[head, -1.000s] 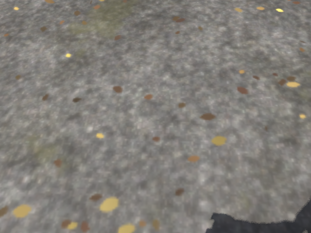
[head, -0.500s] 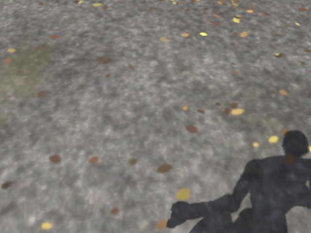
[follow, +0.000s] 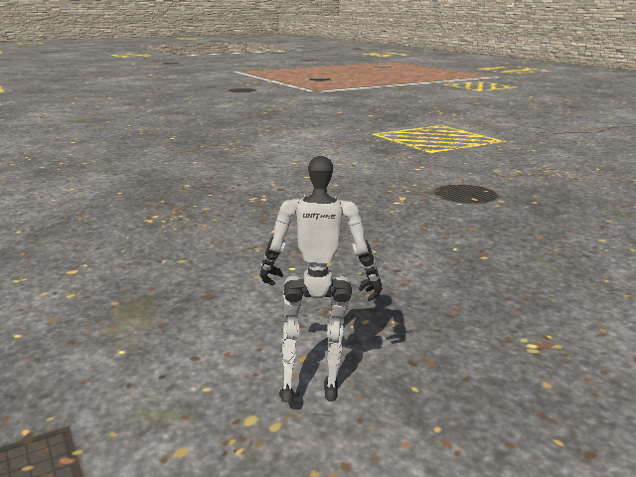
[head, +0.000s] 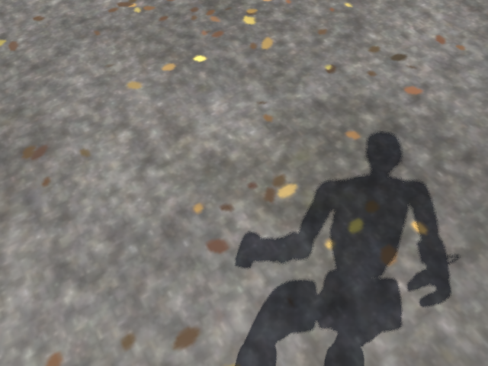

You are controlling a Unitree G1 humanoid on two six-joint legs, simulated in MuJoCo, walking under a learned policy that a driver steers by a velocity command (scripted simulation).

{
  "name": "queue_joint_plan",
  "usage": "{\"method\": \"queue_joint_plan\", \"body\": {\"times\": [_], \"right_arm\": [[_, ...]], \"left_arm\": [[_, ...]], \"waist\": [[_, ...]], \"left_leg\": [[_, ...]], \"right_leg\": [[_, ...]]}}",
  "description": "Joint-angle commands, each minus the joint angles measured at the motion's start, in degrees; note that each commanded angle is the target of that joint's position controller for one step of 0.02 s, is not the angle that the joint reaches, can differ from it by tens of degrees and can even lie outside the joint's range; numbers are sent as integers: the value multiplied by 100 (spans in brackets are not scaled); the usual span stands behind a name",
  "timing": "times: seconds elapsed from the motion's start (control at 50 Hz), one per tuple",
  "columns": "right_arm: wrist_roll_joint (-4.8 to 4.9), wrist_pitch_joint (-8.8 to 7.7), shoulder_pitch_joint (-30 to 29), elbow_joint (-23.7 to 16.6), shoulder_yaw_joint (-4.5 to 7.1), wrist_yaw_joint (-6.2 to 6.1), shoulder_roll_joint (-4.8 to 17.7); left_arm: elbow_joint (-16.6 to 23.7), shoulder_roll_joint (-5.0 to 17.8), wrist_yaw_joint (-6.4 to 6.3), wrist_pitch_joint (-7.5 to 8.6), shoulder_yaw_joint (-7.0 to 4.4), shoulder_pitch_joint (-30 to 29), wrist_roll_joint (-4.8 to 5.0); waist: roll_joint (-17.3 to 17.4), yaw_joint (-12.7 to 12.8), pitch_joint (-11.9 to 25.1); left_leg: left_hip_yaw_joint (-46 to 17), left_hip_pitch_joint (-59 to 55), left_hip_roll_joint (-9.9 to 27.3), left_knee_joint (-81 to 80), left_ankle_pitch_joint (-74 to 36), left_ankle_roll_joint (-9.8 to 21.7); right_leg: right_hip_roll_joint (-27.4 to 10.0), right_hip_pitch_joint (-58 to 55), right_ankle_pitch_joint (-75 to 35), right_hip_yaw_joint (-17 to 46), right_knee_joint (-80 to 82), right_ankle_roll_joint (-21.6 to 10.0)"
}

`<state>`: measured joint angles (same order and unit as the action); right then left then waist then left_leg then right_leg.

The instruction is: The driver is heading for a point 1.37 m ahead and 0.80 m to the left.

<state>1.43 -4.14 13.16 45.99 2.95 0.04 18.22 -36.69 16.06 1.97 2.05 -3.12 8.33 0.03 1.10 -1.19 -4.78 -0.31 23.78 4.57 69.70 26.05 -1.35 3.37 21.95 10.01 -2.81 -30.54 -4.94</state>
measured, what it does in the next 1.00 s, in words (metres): walks ahead, turning left: left foot, then right foot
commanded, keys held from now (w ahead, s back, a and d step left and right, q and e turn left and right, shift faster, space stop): q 1.00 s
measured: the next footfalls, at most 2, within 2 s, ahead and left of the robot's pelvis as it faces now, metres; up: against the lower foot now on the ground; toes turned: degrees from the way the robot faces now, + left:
left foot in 0.38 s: +0.22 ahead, +0.15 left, +0.00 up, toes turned +12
right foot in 0.80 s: +0.28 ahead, -0.08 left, +0.00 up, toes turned +30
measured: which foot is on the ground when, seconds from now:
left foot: up 0.00-0.36, down 0.38-0.80, up 0.82-1.00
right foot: down 0.00-0.38, up 0.40-0.78, down 0.80-1.00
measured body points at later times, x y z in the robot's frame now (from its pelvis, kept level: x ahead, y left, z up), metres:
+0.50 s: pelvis +0.14 +0.04 +0.00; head +0.19 +0.07 +0.45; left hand +0.24 +0.35 -0.11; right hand +0.34 -0.21 -0.09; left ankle +0.18 +0.14 -0.73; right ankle +0.10 -0.10 -0.65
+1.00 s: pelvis +0.19 +0.00 +0.01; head +0.23 +0.00 +0.46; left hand +0.15 +0.31 -0.08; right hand +0.47 -0.17 -0.09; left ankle +0.10 +0.11 -0.64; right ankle +0.25 -0.10 -0.73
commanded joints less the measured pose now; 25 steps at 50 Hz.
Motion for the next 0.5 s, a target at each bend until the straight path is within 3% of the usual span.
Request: {"method": "queue_joint_plan", "body": {"times": [0.02, 0.1, 0.14, 0.18, 0.28, 0.34, 0.36, 0.38, 0.4, 0.42, 0.44, 0.46, 0.48, 0.5], "right_arm": [[-18, 97, 456, -129, 147, -47, 571], [-80, 250, 432, -86, 110, -117, 303], [-88, 236, 144, -174, 87, -80, 250], [-75, 239, -181, -333, 82, -23, 247], [-93, 319, -472, -666, 146, 144, 315], [-71, 328, -301, -765, 194, 245, 310], [-79, 297, 12, -717, 251, 239, 398], [-123, 270, 427, -676, 401, 160, 833], [-223, 279, 640, -756, 577, 42, 1568], [-294, 275, 794, -819, 467, 40, 1256], [-235, 262, 467, -918, 406, 59, 1036], [-135, 263, 107, -967, 381, 35, 865], [-40, 308, -148, -1007, 343, 8, 726], [-20, 353, -320, -1046, 323, -39, 680]], "left_arm": [[129, 595, -47, 188, -170, 205, -92], [-141, 562, -169, 267, -154, -100, -166], [-221, 612, -250, 205, -165, -154, -164], [-338, 704, -315, 116, -195, -40, -147], [-527, 812, -386, -161, -259, 72, -26], [-513, 854, -459, -287, -292, -46, 97], [-521, 838, -493, -303, -293, -53, 131], [-518, 791, -503, -267, -286, 150, 59], [-269, 502, -448, -192, -191, 193, -191], [-238, 478, -362, -137, -144, -16, -209], [-269, 666, -295, -134, -199, -149, -18], [-283, 628, -306, -158, -202, -258, 51], [-330, 633, -360, -202, -222, -299, 7], [-327, 676, -408, -248, -251, -307, -23]], "waist": [[-384, -22, 1047], [-481, -154, 859], [-576, -26, 801], [-534, 146, 761], [-529, 267, 629], [-571, 115, 657], [-464, -72, 825], [112, -199, 1185], [1505, -64, 1571], [1346, -279, 2412], [692, -274, 2179], [323, -123, 1700], [43, -19, 1320], [175, 105, 1169]], "left_leg": [[-306, 506, 318, -179, -439, -81], [-363, 382, 173, -1292, -1435, -274], [-226, 360, 144, -1970, -2050, -281], [-143, 479, 124, -2402, -2281, -262], [61, 800, 36, -2882, -1504, -56], [322, 485, -193, -3476, -1256, 213], [404, -144, -380, -4072, -1895, 381], [-243, -1173, -146, -4418, -3957, 687], [-2250, -2642, 1251, -4249, -6859, 1725], [-3301, -3264, 1776, -4531, -6640, 2512], [-2735, -3000, 1571, -4595, -5914, 2295], [-2249, -2559, 1239, -4620, -5160, 1960], [-1974, -2105, 1009, -4747, -4529, 1704], [-1808, -1686, 808, -4869, -4072, 1562]], "right_leg": [[-1703, -1228, -3641, 1246, 1350, -1022], [-1498, -936, -3954, 241, 1622, -865], [-1382, -1091, -3706, -96, 1661, -740], [-1500, -1406, -3561, -144, 1648, -737], [-1904, -2082, -3299, -55, 1147, -732], [-1945, -2177, -3610, -87, 375, -507], [-1719, -2016, -3790, -300, -242, -266], [-1232, -1457, -3056, -543, -1310, 153], [-272, 434, 652, -664, -3154, 695], [226, 1184, 2991, 484, -4219, 769], [-111, 1392, 2818, 883, -4500, 704], [-274, 1559, 2419, 849, -4286, 687], [-389, 1579, 2094, 792, -3852, 731], [-446, 1304, 1813, 768, -3438, 778]]}}
Velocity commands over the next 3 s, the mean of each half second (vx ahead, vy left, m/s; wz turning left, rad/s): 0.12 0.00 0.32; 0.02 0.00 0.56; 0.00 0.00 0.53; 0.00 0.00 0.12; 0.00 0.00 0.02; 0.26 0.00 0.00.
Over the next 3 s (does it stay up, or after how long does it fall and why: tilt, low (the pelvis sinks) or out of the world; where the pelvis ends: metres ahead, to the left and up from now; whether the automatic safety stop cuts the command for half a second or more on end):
stays up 0.22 0.14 0.01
